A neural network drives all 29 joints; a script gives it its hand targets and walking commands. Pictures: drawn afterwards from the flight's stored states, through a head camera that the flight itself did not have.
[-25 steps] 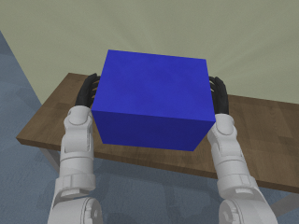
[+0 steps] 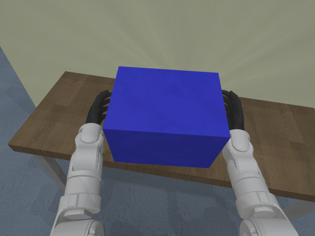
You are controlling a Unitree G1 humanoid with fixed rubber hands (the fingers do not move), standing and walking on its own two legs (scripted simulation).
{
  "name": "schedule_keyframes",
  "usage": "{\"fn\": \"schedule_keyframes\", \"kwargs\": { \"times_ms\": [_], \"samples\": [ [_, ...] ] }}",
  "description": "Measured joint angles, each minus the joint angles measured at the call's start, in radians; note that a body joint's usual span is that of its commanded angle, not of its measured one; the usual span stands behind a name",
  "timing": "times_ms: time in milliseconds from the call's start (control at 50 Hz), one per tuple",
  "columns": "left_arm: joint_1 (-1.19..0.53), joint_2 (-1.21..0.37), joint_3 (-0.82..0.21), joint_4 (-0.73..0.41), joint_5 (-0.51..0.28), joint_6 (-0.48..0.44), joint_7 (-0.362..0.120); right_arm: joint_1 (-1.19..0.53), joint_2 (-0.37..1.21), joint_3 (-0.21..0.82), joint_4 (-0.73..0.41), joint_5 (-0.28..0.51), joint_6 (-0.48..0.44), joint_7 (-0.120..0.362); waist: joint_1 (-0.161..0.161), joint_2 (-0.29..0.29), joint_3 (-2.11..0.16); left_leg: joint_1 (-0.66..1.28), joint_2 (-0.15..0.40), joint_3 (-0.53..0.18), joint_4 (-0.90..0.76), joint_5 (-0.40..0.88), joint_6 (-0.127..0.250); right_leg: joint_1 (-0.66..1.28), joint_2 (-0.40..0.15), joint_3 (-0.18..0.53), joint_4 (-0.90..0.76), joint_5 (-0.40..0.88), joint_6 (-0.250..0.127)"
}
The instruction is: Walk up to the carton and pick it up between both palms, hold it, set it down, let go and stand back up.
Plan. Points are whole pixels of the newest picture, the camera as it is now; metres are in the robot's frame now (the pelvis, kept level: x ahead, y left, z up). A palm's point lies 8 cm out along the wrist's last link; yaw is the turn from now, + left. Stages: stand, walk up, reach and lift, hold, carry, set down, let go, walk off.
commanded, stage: set down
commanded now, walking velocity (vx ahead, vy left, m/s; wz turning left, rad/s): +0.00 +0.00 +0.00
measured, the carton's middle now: (165, 118) +0.39 -0.01 +0.09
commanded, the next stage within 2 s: none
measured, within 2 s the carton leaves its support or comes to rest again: neither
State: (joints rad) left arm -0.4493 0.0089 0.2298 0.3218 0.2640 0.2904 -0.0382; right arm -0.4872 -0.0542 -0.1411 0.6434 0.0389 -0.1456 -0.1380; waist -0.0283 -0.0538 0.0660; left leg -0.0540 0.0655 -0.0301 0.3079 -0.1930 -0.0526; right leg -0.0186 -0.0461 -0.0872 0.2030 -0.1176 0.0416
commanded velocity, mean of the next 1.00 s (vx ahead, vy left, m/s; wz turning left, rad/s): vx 0.00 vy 0.00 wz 0.00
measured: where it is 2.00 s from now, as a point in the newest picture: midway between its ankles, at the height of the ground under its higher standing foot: outside the picture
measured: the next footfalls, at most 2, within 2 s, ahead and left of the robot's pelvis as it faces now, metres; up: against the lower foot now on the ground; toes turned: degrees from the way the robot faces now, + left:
none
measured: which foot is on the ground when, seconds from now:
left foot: down 0.00-1.00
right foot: down 0.00-1.00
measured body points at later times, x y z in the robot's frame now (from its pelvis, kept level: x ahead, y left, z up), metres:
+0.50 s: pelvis +0.00 +0.00 +0.00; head +0.02 +0.01 +0.45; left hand +0.40 +0.16 +0.06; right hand +0.39 -0.19 +0.09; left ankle -0.01 +0.15 -0.75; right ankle +0.00 -0.14 -0.75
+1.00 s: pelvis +0.01 +0.00 +0.00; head +0.07 +0.00 +0.44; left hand +0.41 +0.17 +0.00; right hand +0.42 -0.17 +0.04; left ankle -0.01 +0.15 -0.75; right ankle +0.00 -0.14 -0.75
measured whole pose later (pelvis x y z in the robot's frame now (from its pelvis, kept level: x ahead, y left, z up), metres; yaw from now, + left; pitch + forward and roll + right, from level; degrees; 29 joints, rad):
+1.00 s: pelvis +0.01 +0.00 +0.00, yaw -1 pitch +11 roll -1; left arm -0.64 0.09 0.28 1.08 0.15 -0.26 0.04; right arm -0.69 -0.03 -0.41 1.09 -0.23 -0.42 -0.08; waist 0.00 0.01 -0.07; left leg -0.36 0.07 -0.02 0.35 -0.19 -0.06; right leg -0.32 -0.04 -0.08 0.24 -0.11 0.03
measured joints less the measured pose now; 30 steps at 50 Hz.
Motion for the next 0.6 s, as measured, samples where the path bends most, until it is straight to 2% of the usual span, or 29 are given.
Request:
{"fn": "schedule_keyframes", "kwargs": {
  "times_ms": [180, 340, 460, 600],
  "samples": [
    [-0.09, -0.009, 0.064, 0.243, 0.01, -0.112, 0.002, -0.082, 0.025, -0.139, 0.164, -0.129, -0.049, 0.045, 0.026, 0.008, -0.011, -0.013, -0.006, 0.014, -0.042, 0.038, 0.003, -0.04, -0.006, 0.014, 0.002, 0.018, -0.002],
    [-0.165, 0.001, 0.113, 0.424, 0.01, -0.247, 0.012, -0.142, 0.045, -0.255, 0.235, -0.236, -0.105, 0.068, 0.026, 0.024, -0.037, -0.055, -0.007, 0.021, -0.064, 0.056, 0.003, -0.091, -0.007, 0.02, -0.005, 0.031, -0.003],
    [-0.189, 0.001, 0.144, 0.495, 0.021, -0.313, 0.012, -0.155, 0.051, -0.291, 0.249, -0.279, -0.128, 0.073, 0.029, 0.029, -0.052, -0.068, -0.005, 0.031, -0.07, 0.051, 0.003, -0.112, -0.005, 0.029, -0.005, 0.025, -0.002],
    [-0.179, 0.001, 0.16, 0.54, 0.03, -0.365, 0.016, -0.154, 0.048, -0.29, 0.287, -0.285, -0.161, 0.072, 0.033, 0.029, -0.057, -0.08, 0.001, 0.038, -0.052, 0.026, 0.001, -0.119, 0.0, 0.034, -0.003, 0.012, -0.001]
  ]
}}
